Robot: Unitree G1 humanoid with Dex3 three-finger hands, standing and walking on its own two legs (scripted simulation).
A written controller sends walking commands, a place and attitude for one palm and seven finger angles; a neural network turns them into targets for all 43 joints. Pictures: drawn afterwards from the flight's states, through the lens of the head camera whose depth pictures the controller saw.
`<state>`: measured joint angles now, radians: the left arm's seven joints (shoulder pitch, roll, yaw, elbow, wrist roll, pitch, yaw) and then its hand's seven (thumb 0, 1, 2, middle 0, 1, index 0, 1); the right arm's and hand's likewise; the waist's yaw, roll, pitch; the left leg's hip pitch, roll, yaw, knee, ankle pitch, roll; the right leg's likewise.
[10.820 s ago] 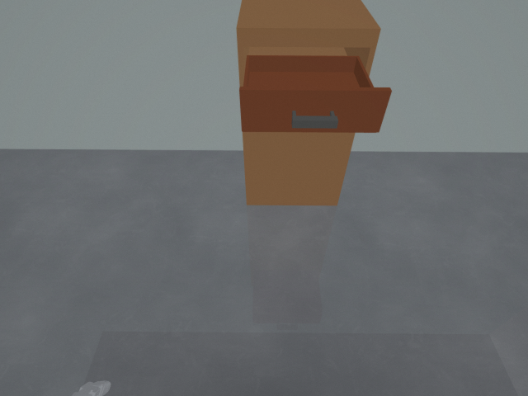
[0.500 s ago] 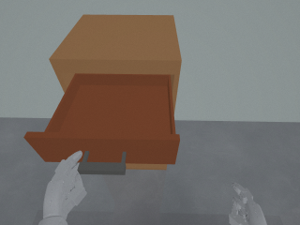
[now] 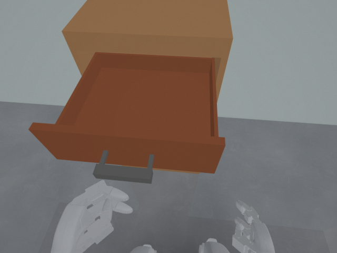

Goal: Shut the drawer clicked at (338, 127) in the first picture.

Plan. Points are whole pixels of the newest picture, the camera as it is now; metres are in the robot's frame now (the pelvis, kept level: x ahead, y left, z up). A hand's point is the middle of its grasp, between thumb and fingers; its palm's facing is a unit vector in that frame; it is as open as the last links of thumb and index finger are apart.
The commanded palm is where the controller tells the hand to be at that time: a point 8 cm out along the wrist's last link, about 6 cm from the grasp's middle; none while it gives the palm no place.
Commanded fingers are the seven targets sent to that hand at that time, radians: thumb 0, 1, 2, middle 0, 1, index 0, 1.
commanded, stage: raise the hand and make a fist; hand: left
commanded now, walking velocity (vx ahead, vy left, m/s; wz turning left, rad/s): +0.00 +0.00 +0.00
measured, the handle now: (125, 164) +0.31 +0.13 +0.04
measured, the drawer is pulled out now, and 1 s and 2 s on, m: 0.30 0.30 0.30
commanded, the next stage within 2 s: bring the fist close to the handle in 1.12 s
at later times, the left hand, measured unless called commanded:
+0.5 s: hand (96, 228) +0.16 +0.13 +0.13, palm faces +0.01 -1.00 -0.01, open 3.1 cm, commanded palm +0.10 +0.17 +0.12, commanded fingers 0.00 0.90 0.90 -1.40 -1.60 -1.40 -1.60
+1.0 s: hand (98, 236) +0.14 +0.12 +0.14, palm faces -0.02 -1.00 -0.03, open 3.2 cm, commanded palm +0.09 +0.17 +0.14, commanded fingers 0.00 0.90 0.90 -1.40 -1.60 -1.40 -1.60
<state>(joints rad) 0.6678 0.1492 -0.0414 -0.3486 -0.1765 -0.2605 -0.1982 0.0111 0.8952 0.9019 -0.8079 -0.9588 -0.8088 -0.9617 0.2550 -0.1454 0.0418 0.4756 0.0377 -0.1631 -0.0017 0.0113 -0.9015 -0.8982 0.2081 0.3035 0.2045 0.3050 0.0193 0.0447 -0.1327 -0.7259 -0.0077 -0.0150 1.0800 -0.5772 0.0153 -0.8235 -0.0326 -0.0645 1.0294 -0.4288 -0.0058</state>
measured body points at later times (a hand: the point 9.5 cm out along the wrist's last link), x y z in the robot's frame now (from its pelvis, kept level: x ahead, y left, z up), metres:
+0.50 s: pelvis +0.01 +0.00 +0.01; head +0.03 -0.01 +0.46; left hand +0.15 +0.18 +0.13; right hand +0.23 -0.21 -0.03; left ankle -0.02 +0.11 -0.67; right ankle +0.04 -0.12 -0.67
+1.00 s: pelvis +0.02 +0.00 +0.02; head +0.03 -0.01 +0.47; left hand +0.14 +0.17 +0.14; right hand +0.22 -0.22 -0.03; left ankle -0.02 +0.11 -0.67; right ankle +0.04 -0.12 -0.67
